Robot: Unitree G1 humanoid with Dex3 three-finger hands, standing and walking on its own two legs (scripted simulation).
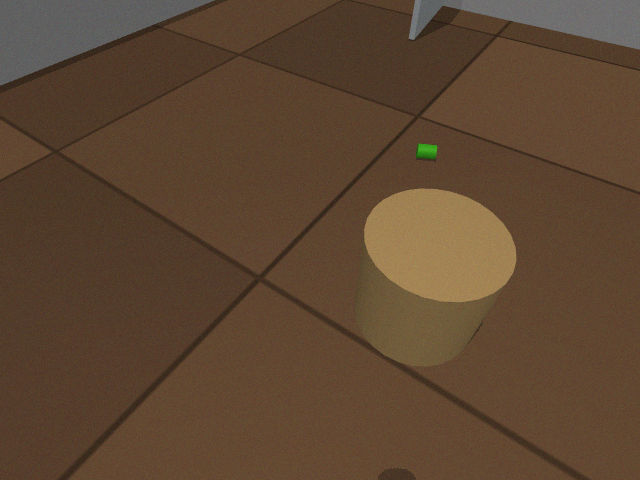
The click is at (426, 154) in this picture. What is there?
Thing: lying can
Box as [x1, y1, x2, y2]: [416, 143, 436, 158]
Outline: 418,143 416,157 435,157 436,145
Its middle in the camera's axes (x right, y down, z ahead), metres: +0.55 -0.46 +2.01
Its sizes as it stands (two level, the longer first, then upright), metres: 0.094 0.073 0.073
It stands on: the floor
